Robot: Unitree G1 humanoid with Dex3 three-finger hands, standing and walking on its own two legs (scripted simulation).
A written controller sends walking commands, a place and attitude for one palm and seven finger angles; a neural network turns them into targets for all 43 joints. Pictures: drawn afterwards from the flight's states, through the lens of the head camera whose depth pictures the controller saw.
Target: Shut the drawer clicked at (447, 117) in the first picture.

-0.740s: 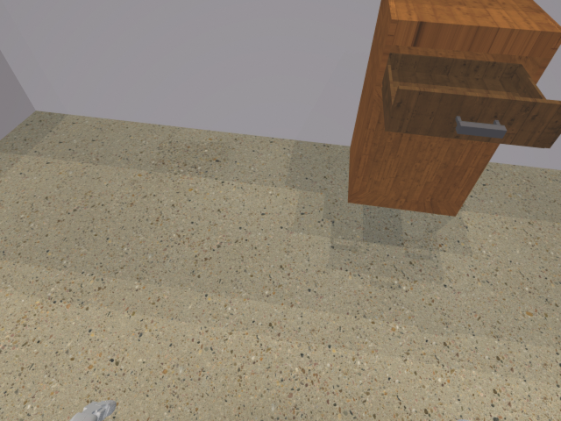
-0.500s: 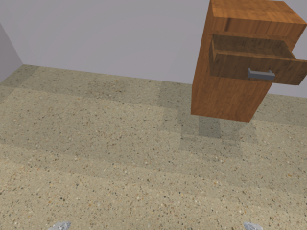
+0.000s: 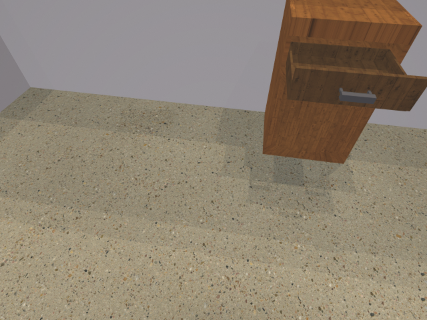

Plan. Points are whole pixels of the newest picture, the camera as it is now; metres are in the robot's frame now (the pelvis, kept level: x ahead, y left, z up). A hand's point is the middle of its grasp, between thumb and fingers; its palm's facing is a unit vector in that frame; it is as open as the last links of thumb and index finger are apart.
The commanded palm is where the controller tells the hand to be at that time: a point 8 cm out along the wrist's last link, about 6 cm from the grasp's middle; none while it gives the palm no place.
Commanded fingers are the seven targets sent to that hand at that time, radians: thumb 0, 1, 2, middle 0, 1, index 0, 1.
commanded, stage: stand and wait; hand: left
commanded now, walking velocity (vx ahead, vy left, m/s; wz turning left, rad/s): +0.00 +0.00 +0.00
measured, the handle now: (356, 94) +0.92 -0.49 -0.07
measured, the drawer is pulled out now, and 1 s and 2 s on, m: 0.29 0.29 0.29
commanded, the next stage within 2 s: look at it before walking up in 0.08 s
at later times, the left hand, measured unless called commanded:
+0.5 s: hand out of the picture +0.08 +0.24 -0.15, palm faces -0.03 -0.94 -0.33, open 7.4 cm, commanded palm none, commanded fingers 0.00 0.90 0.90 -0.20 -0.30 -0.20 -0.30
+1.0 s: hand out of the picture +0.08 +0.23 -0.16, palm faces -0.06 -0.95 -0.32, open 7.4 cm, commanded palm none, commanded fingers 0.00 0.90 0.90 -0.20 -0.30 -0.20 -0.30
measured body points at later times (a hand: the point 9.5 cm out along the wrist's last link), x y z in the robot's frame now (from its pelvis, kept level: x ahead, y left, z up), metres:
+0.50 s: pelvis +0.00 +0.00 +0.00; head +0.01 +0.00 +0.45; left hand +0.08 +0.29 -0.13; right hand +0.08 -0.30 -0.13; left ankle +0.01 +0.13 -0.74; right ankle +0.01 -0.11 -0.74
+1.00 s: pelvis +0.00 +0.00 +0.00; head +0.01 +0.00 +0.45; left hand +0.08 +0.28 -0.14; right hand +0.08 -0.29 -0.14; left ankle +0.01 +0.13 -0.74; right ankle +0.01 -0.11 -0.74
